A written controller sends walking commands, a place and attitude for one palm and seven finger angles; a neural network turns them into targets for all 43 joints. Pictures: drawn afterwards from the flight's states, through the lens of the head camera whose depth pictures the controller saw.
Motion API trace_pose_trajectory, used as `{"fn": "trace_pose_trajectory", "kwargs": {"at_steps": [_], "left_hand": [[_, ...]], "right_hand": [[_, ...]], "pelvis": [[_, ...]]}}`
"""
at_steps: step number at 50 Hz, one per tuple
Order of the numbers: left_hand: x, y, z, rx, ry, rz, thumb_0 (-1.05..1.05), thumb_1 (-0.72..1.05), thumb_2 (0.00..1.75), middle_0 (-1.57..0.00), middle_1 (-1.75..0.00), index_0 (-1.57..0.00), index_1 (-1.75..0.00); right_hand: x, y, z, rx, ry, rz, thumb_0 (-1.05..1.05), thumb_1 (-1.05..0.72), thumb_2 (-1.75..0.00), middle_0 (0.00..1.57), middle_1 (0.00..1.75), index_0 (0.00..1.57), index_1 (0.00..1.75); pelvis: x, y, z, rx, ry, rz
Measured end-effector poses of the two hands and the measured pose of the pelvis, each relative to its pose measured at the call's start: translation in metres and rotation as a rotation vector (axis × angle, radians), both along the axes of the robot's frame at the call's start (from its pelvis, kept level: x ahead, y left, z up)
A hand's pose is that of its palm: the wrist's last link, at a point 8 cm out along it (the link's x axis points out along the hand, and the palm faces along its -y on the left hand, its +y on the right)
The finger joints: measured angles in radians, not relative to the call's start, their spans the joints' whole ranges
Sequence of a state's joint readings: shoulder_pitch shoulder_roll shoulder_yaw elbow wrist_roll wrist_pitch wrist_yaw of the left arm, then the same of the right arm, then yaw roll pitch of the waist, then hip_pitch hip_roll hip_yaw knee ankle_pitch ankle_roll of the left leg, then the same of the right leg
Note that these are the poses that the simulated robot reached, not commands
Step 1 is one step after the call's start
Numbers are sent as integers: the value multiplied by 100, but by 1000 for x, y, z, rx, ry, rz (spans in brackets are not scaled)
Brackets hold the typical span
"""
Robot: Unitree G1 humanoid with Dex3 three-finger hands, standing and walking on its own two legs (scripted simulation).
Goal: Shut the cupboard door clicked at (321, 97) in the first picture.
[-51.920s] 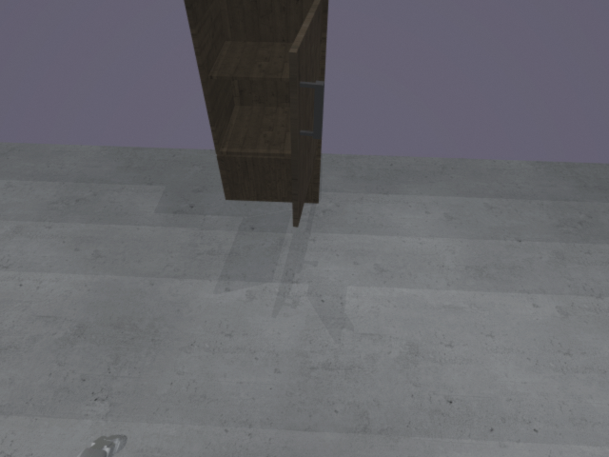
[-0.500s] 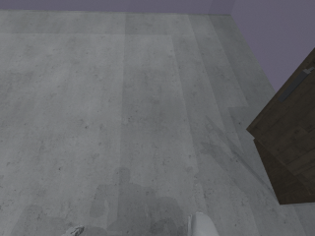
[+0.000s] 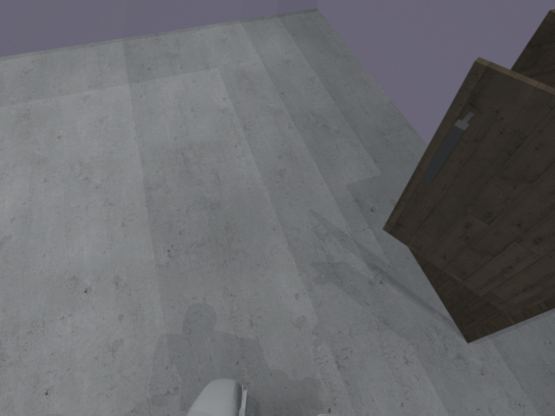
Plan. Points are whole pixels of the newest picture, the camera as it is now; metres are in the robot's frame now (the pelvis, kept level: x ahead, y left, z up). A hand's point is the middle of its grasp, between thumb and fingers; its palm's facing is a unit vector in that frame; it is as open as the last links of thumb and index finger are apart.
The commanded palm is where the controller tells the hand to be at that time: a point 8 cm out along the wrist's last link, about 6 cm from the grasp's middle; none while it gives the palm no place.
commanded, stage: turn to face it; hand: left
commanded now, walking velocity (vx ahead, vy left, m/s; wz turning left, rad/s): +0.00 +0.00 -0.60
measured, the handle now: (448, 148) +0.63 -0.31 -0.05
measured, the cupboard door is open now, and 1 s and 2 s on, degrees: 29 29 29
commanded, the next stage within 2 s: take the last steps up to it in 1.02 s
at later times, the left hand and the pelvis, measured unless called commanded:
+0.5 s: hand (142, 342) +0.23 +0.25 -0.15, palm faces -0.25 -0.93 -0.26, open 7.4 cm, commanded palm none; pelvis +0.06 +0.06 +0.01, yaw -18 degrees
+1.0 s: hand (201, 332) +0.25 +0.16 -0.16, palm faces -0.46 -0.86 -0.22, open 7.4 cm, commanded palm none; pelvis +0.08 +0.03 +0.00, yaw -29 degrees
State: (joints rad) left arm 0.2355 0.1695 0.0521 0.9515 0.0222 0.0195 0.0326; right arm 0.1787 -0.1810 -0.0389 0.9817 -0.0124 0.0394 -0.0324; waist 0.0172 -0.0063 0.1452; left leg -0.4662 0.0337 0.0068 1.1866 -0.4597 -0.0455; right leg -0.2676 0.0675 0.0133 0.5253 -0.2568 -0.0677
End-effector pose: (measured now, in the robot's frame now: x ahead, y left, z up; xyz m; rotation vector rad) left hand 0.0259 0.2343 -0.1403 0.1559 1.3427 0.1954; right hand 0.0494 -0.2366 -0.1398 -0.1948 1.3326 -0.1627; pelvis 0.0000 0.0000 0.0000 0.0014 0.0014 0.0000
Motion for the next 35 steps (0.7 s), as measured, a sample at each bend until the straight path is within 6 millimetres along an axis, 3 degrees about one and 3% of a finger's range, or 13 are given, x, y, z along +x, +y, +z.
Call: {"fn": "trace_pose_trajectory", "kwargs": {"at_steps": [4, 7, 11, 14, 18, 23, 27, 31, 35], "left_hand": [[15, 14, 7, 11, 24, -41, 0, 91, 90, -20, -30, -20, -30], [35, 28, 9, 17, 8, -66, 0, 91, 90, -20, -30, -20, -30], [69, 53, 4, 20, -31, -96, 0, 91, 90, -20, -30, -20, -30], [99, 73, -6, 22, -61, -122, 0, 91, 90, -20, -30, -20, -30], [142, 84, 0, 30, -99, -195, 1, 91, 90, -20, -30, -19, -30], [188, 77, 15, 21, -135, -303, 0, 91, 90, -20, -30, -19, -30], [220, 55, 21, 20, -155, -401, 0, 91, 90, -20, -30, -19, -30], [248, 19, 24, 28, -195, -499, 0, 91, 90, -20, -30, -19, -30], [258, -12, 27, 40, -240, -564, 0, 91, 90, -20, -30, -19, -30]], "right_hand": [[52, 1, 11, -5, -136, -5, 1, -91, -90, 20, 30, 20, 30], [80, 8, 17, -14, -203, -8, 1, -91, -90, 20, 30, 20, 30], [103, 22, 23, -37, -259, -19, 0, -91, -90, 20, 30, 20, 30], [105, 32, 23, -63, -283, -33, 0, -91, -90, 20, 30, 20, 30], [82, 42, 31, -75, -236, -65, 0, -91, -90, 20, 30, 20, 30], [38, 42, 31, -77, -151, -166, 0, -91, -90, 20, 30, 21, 30], [-3, 34, 23, -70, -91, -268, 1, -91, -90, 20, 30, 21, 30], [-45, 21, 4, -52, -34, -368, 1, -91, -90, 20, 30, 20, 30], [-74, 9, -12, -40, 22, -447, 1, -91, -90, 20, 30, 20, 30]], "pelvis": [[13, 9, 4, 6, 15, -38], [23, 19, 4, 8, 21, -68], [37, 38, -1, 4, 28, -114], [48, 52, -8, -4, 29, -150], [55, 58, -1, -15, 20, -207], [61, 61, 7, -37, 20, -276], [64, 57, 5, -31, 19, -334], [66, 43, -4, -12, 11, -387], [67, 32, -11, -6, 5, -419]]}}
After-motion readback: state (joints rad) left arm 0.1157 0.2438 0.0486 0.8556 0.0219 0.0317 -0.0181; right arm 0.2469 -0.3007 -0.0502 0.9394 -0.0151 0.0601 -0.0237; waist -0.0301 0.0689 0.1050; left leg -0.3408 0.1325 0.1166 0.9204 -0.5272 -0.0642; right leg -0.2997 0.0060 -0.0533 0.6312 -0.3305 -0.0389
